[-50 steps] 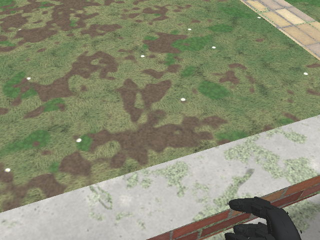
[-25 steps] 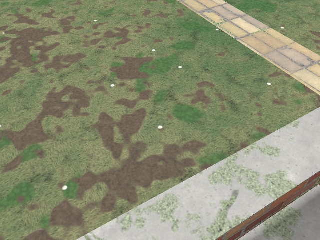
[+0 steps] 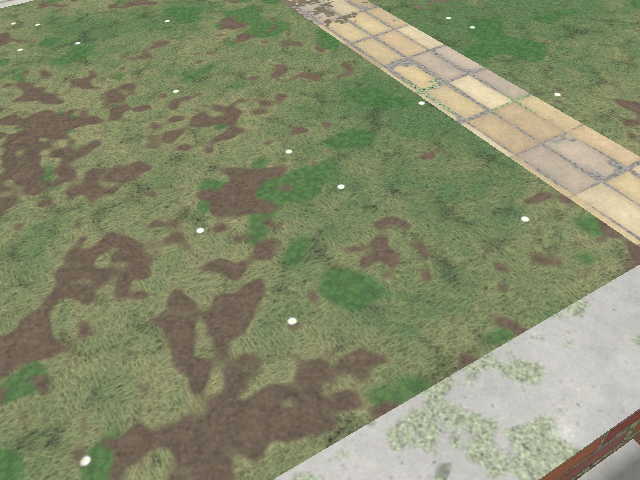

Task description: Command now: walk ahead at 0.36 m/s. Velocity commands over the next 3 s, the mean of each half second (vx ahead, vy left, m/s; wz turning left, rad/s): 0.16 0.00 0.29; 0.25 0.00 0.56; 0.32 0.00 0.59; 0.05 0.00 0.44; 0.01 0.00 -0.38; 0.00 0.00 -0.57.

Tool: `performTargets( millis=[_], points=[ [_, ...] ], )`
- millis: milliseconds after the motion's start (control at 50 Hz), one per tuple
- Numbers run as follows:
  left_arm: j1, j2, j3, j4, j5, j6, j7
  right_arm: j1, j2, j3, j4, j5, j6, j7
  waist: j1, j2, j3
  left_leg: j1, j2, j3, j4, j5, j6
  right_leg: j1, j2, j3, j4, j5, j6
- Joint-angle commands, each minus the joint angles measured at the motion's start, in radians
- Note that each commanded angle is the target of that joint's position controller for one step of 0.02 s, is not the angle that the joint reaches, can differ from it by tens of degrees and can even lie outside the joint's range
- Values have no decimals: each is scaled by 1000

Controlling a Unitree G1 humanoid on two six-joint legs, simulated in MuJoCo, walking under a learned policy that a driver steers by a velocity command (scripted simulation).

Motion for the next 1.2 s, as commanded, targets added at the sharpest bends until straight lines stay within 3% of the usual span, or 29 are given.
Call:
performTargets(
  millis=[20, 80, 100, 120, 160, 220, 300, 420, 460, 480, 500, 540, 580, 600, 620, 640, 680, 720, 760, 780, 800, 860, 900, 940, 1080, 1140, 1160, 1180, 1200],
  points=[
    [-15, 86, 16, -58, 6, -44, 8, 2, -22, 4, -87, 10, 5, 17, -35, -80, 79, -203, 21, -23, 169, 90, -19, 91, -232, 382, -404, -78, -81],
    [91, 75, 16, 9, 18, -55, 3, 25, 22, 11, -78, 3, 49, 5, -26, -97, 101, -242, -40, -3, 327, 129, -8, 102, -215, 300, -357, 33, -116],
    [54, 132, 23, 10, 99, -45, -58, 10, -37, 30, -64, -14, -7, 73, 22, -192, 201, -543, -73, -255, 587, 260, 87, 61, -286, 419, -362, 90, -262],
    [66, 130, 17, 32, 103, -25, -91, -8, -73, 26, -74, -7, -38, 87, 35, -92, 162, -715, -98, -321, 709, 273, 127, 188, -370, 478, -381, 176, -337],
    [-5, 81, -15, 52, 74, -22, -123, -17, -84, 30, -70, 6, -57, 81, 2, 4, 53, -775, -88, -324, 690, 306, 149, 292, -342, 336, -372, 299, -316],
    [36, 49, -44, 126, 67, -35, -90, -50, -71, 41, -38, -9, -27, 84, -2, -91, -15, -727, -69, -150, 898, 222, 133, 245, -212, 129, -327, 341, -231],
    [138, 75, -52, 183, 94, -43, -65, -234, -16, 93, -115, 10, -11, 65, 68, -93, -7, -950, -20, -153, 957, 90, 115, 460, -297, 130, -320, 554, -227],
    [99, 126, -42, 180, 123, -50, -52, -383, -15, 124, -224, 7, 22, 62, 59, -131, 0, -954, 52, -49, 689, 69, 85, 503, -311, 17, -378, 611, -184],
    [116, 140, -39, 196, 116, -49, -44, -447, 31, 149, -268, -7, 37, 70, 43, -141, 30, -918, 103, 19, 413, 79, 102, 491, -293, -1, -425, 529, -156],
    [-13, 194, -21, 169, 81, -43, -72, -499, 35, 163, -291, 3, 70, 94, -12, -115, 75, -649, 105, 52, 49, -234, 107, 301, -318, -58, -490, 583, -149],
    [36, 220, -17, 179, 58, -53, -91, -547, 15, 160, -302, 20, 97, 104, 3, -202, 49, -505, 28, 134, 28, -393, 94, 190, -335, -36, -515, 699, -198],
    [-83, 301, 9, 95, 55, -83, -75, -300, 11, 143, -236, 19, 69, 113, -84, -219, 35, -389, -45, 158, 39, -130, 95, 342, -385, -92, -411, 1151, -179],
    [-67, 327, 25, 40, 36, -83, -78, -208, -100, 112, -201, 44, 12, 90, -82, -142, -84, -107, -124, 79, -178, 284, 188, 334, -264, -138, -121, 1473, -121],
    [23, 270, 16, 33, 81, -81, -76, -98, -182, 81, -189, 44, -8, 68, -88, 2, -263, 358, -82, -209, -235, 280, 286, -66, -148, -72, 142, 1108, -65],
    [-116, 224, 5, -8, 96, -62, -106, 149, -235, 61, -119, -30, -14, 38, -169, 156, -328, 613, 29, -559, -626, 135, 334, -355, -16, 34, 443, 53, -24],
    [-198, 224, 9, -37, 45, -40, -127, 267, -289, 35, -95, -39, -21, 31, -210, 159, -281, 551, 113, -848, -865, -338, 312, -497, 57, 265, 751, -7, -33],
    [-181, 132, -12, 21, 24, -41, -100, 91, -212, 45, -61, 11, -47, 35, -102, 126, 4, 127, 74, -799, -874, -686, 258, -561, 32, 379, 984, 165, -34],
    [-171, 91, -33, 14, 36, -32, -65, -78, -68, 98, -33, 14, -47, 48, 42, 6, -12, -135, 33, -697, -855, -552, 255, -486, 18, 366, 1141, 200, -42],
    [-158, 134, -29, 31, 40, -13, -56, -188, -35, 111, -26, 3, -57, 45, 91, -33, -48, -123, 18, -662, -913, -460, 255, -565, 23, 368, 1230, 232, -38],
    [-159, 147, -30, 48, 42, -9, -55, -210, -40, 107, -17, 9, -67, 36, 94, -50, -48, -92, 4, -595, -906, -397, 247, -623, 23, 357, 1227, 236, -31],
    [-187, 166, -28, 34, 49, -5, -56, -178, -57, 106, 11, -24, -76, 41, 97, -100, -43, -88, -7, -547, -917, -373, 243, -632, 10, 332, 1133, 257, -3],
    [-305, 204, -12, 9, 33, -5, -40, -143, -110, 84, -11, -17, -96, 45, 34, -79, -21, -55, 3, -458, -987, -229, 232, -570, -34, 209, 970, 77, 64],
    [-309, 199, -3, 26, 53, -14, -34, -84, -76, 96, -29, -9, -117, 45, -3, 7, -8, 36, 26, -472, -1004, -116, 236, -553, -60, 194, 950, 125, 84],
    [-352, 176, -11, 15, 60, -25, -29, 18, -60, 97, -8, -14, -126, 43, -53, -12, 0, 234, 63, -513, -988, -43, 269, -658, -79, 214, 841, 173, 97],
    [-498, 108, -35, -110, 36, -20, -43, 15, -119, 46, -33, 23, -105, 89, -61, 65, 75, 268, 91, -507, -1002, 149, 283, -212, -36, 93, 66, 83, 127],
    [-370, 178, -9, -100, -13, -63, -25, -27, -129, 28, -45, -2, -102, 87, 14, 32, -4, 329, 68, -531, -853, 420, 227, 51, -6, 82, -86, 171, 56],
    [-192, 213, 6, -50, -23, -88, -14, -12, -71, 41, -39, -21, -109, 88, 69, -57, -129, 249, -20, -452, -629, 441, 156, 326, -82, 155, -57, 214, -36],
    [-38, 278, 7, -37, -18, -99, -8, 129, 44, 71, -61, -29, -126, 79, 47, -376, -391, -65, -197, -287, -287, 54, 46, 784, -352, 563, -93, 399, -342],
    [60, 282, 23, 4, 4, -79, -4, -6, -50, 41, -82, -12, -123, 79, 137, -338, -274, -383, -207, -191, -43, -258, 14, 828, -452, 863, -299, 264, -390]
  ],
)
Next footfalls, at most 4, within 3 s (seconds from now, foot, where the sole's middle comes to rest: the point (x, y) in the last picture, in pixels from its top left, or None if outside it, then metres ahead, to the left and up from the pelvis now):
0.56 left None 0.33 0.19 -0.58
1.16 right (312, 428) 0.62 0.07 -0.58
1.68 left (153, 437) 0.61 0.38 -0.58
2.12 right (248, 364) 0.77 0.21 -0.58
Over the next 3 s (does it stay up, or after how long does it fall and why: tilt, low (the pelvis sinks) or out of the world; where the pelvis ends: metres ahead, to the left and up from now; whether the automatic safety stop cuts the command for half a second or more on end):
stays up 0.64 0.19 0.19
